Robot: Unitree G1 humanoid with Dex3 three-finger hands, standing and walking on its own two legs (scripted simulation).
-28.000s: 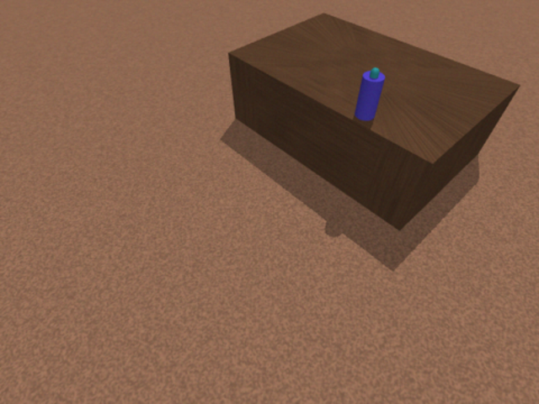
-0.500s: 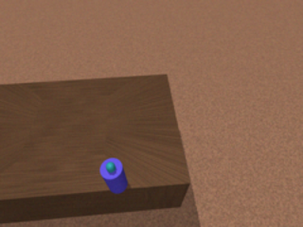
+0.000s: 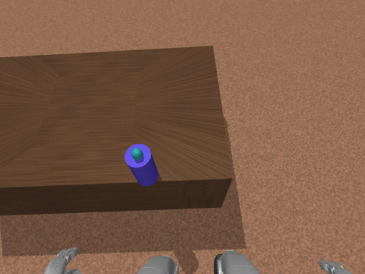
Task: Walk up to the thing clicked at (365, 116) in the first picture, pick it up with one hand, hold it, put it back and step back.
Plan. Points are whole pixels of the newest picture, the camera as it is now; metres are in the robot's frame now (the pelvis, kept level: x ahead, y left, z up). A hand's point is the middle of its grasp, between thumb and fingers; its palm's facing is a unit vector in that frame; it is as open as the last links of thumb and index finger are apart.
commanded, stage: step back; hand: left
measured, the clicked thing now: (142, 164) +0.45 +0.17 -0.23
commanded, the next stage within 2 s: none
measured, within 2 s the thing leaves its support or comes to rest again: neither
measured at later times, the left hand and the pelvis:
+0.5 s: hand out of the picture -0.01 +0.26 -0.14, palm faces -0.08 -0.91 -0.40, open 7.4 cm; pelvis -0.12 +0.00 +0.00, yaw -3 degrees
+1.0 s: hand out of the picture -0.14 +0.30 -0.14, palm faces -0.02 -0.93 -0.37, open 7.4 cm; pelvis -0.26 +0.03 +0.01, yaw -2 degrees
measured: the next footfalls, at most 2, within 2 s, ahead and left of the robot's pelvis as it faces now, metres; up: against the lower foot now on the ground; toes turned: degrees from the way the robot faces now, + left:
left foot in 0.08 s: -0.01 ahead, +0.12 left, +0.00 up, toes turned -1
right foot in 0.44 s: -0.08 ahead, -0.11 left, +0.00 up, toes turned +0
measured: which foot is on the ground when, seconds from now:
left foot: up 0.00-0.06, down 0.08-0.46, up 0.48-0.74, down 0.76-1.00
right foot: down 0.00-0.08, up 0.10-0.42, down 0.44-0.80, up 0.82-1.00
